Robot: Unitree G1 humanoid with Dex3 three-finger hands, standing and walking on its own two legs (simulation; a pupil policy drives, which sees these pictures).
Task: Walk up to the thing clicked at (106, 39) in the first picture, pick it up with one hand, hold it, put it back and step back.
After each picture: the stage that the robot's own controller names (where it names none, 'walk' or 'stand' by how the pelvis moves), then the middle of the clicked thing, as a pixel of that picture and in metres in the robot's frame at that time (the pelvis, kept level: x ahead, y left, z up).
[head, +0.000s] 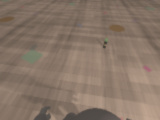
stand; (105, 43) +1.66 -0.35 -0.65
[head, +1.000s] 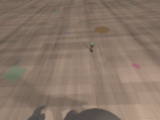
walk; (91, 47) +1.55 +0.08 -0.62
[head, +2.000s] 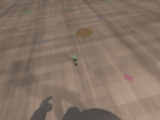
walk; (75, 60) +0.99 +0.31 -0.64
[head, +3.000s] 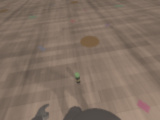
walk; (77, 78) +0.65 +0.22 -0.64
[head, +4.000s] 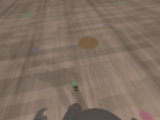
stand; (75, 86) +0.48 +0.23 -0.64
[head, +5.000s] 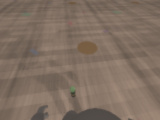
stand; (72, 92) +0.44 +0.19 -0.65
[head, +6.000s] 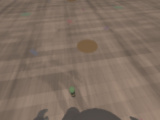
stand; (72, 92) +0.40 +0.22 -0.64
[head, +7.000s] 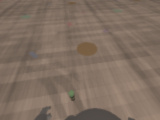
stand; (72, 95) +0.38 +0.21 -0.66
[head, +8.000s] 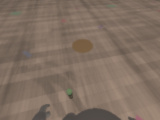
stand; (70, 94) +0.37 +0.23 -0.65
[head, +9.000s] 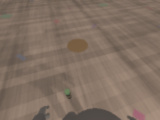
stand; (68, 94) +0.37 +0.25 -0.65
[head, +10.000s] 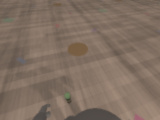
stand; (68, 98) +0.35 +0.24 -0.65
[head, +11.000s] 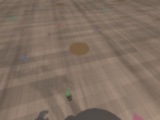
stand; (68, 95) +0.39 +0.24 -0.66
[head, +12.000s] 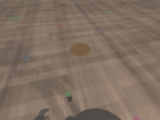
stand; (69, 96) +0.39 +0.23 -0.66
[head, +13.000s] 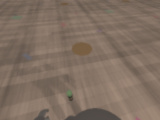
stand; (70, 95) +0.39 +0.22 -0.66
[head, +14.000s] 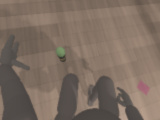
go down; (61, 55) +0.48 +0.23 -0.31
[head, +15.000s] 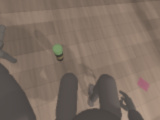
go down; (59, 54) +0.48 +0.24 -0.26
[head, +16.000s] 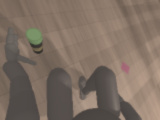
close in; (36, 43) +0.48 +0.27 -0.18
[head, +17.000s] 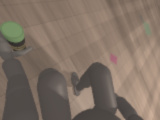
close; (16, 41) +0.48 +0.30 -0.17
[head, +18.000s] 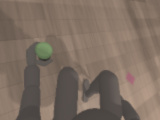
lift; (44, 55) +0.37 +0.28 -0.12
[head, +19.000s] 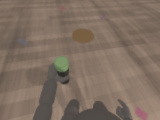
lift; (63, 72) +0.32 +0.18 +0.04
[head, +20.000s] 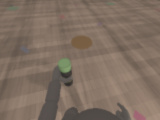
hold; (66, 74) +0.32 +0.16 +0.02
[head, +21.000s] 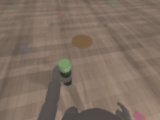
crouch; (66, 74) +0.32 +0.16 +0.02
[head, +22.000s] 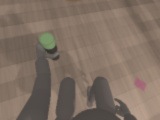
crouch; (51, 49) +0.47 +0.23 -0.06
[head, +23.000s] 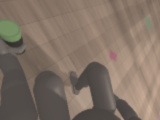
lower; (14, 41) +0.48 +0.28 -0.18
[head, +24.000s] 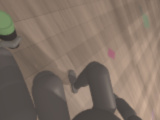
lower; (7, 34) +0.50 +0.30 -0.18
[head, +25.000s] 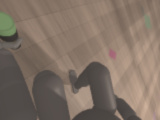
lower; (9, 35) +0.49 +0.30 -0.18
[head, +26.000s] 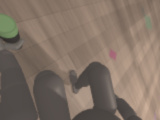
lower; (11, 37) +0.48 +0.29 -0.18
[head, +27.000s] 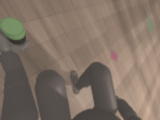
loosen; (17, 38) +0.48 +0.28 -0.18
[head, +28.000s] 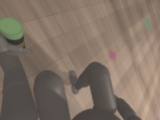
withdraw; (15, 39) +0.48 +0.28 -0.18
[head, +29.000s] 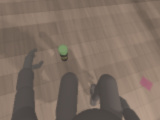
walk; (63, 54) +0.49 +0.21 -0.26
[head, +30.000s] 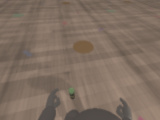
stand; (72, 93) +0.42 +0.18 -0.59
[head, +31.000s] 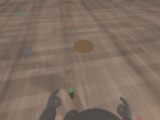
stand; (71, 92) +0.42 +0.19 -0.60
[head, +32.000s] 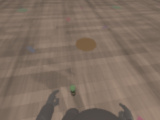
stand; (73, 90) +0.42 +0.19 -0.61
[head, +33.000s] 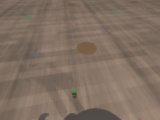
walk; (74, 92) +0.44 +0.19 -0.66
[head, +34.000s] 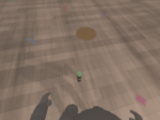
walk; (79, 76) +0.56 +0.11 -0.63
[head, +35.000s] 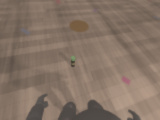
walk; (73, 61) +0.80 +0.21 -0.64
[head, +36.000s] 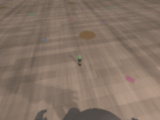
stand; (79, 60) +1.05 +0.24 -0.64
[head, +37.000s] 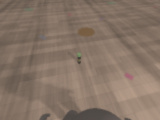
stand; (79, 58) +1.06 +0.22 -0.65
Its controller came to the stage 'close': yes
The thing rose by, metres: 0.67
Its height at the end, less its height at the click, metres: +0.00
